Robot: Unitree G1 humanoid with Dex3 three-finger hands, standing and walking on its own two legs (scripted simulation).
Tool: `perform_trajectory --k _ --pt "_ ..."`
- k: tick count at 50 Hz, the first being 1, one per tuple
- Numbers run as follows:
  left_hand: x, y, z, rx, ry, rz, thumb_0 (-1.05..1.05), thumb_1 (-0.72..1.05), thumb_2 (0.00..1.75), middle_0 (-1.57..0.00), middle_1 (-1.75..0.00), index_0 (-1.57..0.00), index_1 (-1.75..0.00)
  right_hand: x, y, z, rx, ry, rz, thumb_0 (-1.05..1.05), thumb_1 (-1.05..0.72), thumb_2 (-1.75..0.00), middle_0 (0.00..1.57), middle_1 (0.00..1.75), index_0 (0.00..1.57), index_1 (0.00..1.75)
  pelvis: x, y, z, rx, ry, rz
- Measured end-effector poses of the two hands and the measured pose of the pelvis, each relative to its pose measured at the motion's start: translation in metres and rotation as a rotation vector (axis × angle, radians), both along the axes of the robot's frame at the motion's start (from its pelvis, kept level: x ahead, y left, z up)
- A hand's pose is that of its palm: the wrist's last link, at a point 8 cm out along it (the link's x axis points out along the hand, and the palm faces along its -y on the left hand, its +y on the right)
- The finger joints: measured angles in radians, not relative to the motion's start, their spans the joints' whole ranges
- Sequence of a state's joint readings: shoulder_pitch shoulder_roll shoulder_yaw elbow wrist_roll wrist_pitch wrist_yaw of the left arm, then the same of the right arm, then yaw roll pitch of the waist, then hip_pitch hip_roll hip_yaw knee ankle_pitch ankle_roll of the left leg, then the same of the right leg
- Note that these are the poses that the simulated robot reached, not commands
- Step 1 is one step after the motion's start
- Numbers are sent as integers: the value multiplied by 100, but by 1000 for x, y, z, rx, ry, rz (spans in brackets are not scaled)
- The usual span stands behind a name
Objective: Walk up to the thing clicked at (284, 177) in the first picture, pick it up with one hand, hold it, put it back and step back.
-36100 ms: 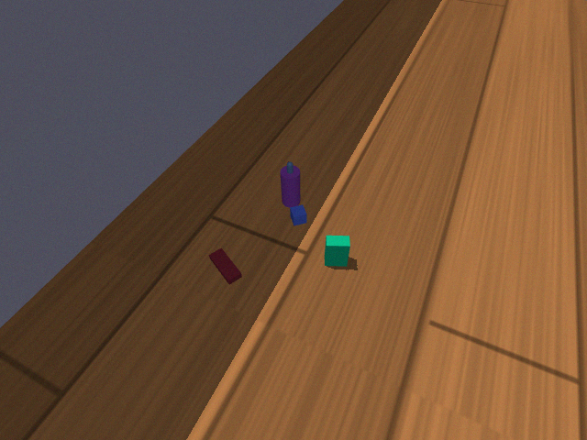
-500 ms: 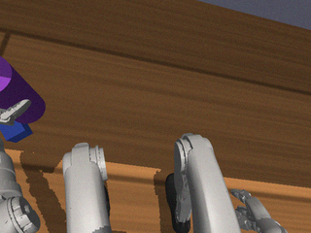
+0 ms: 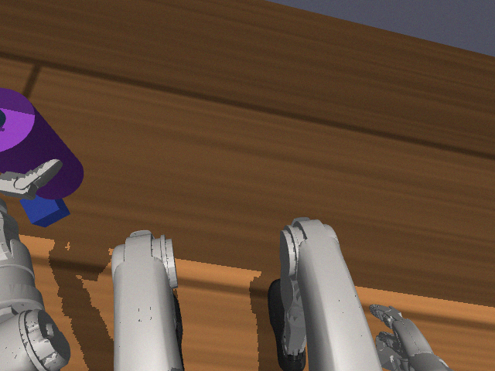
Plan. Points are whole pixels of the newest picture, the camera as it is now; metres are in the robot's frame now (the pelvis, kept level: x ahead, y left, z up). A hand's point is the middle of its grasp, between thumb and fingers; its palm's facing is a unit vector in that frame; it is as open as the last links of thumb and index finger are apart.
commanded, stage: lift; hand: left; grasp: from the side
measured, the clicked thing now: (21, 145) +0.44 +0.31 -0.04
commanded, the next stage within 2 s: none
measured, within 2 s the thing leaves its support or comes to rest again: neither
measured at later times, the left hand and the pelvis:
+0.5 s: hand out of the picture +0.42 +0.30 +0.03, palm faces +0.34 -0.94 -0.07, open 11.7 cm; pelvis +0.00 +0.00 +0.05, yaw +1 degrees
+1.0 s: hand out of the picture +0.39 +0.27 +0.21, palm faces +0.36 -0.93 -0.06, open 11.7 cm; pelvis +0.04 +0.01 +0.20, yaw +3 degrees
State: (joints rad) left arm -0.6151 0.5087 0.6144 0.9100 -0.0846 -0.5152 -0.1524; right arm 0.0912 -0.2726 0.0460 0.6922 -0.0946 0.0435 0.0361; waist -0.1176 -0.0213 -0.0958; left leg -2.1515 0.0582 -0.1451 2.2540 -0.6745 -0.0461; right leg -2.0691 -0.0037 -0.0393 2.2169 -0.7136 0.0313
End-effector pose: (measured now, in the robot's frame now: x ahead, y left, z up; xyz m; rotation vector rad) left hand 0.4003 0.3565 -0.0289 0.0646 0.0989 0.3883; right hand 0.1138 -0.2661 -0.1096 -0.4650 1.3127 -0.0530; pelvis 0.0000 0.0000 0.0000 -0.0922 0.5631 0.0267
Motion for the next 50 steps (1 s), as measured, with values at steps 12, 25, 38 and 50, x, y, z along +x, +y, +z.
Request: perform_trajectory --k 12,25,38,50 --pt "-1 -5 14 -6 -16 -18 -2 -60 108 -58 -101 -62 -103 -2 -1 8 6 -6 -14 0 -91 -90 20 30 20 30 1 -1 9 6 1 4" --pt "-19 -12 62 -5 -7 -36 -2 -61 108 -59 -101 -62 -102 15 5 44 29 -84 -41 1 -92 -90 20 30 20 30 3 -1 47 12 11 12" --pt "-37 -29 144 -1 -3 -32 -2 -61 108 -59 -101 -62 -102 54 19 113 63 -194 -49 1 -92 -89 20 30 20 30 15 1 117 16 -3 28" --pt "-45 -46 246 -14 -12 -16 -2 -61 108 -59 -100 -63 -101 85 39 202 89 -289 -53 1 -91 -89 20 30 20 30 39 6 200 22 -85 49"
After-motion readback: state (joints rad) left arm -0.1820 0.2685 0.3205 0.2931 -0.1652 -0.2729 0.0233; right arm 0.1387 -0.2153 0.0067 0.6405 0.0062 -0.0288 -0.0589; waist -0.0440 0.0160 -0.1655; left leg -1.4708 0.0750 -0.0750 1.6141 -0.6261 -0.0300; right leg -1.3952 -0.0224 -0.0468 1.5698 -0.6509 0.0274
